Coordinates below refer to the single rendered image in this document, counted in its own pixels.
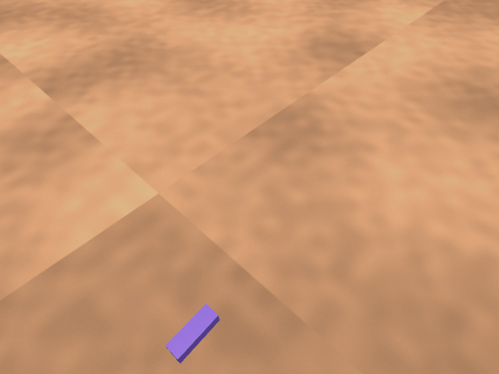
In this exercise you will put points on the carton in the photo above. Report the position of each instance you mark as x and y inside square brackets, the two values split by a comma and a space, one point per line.
[192, 333]

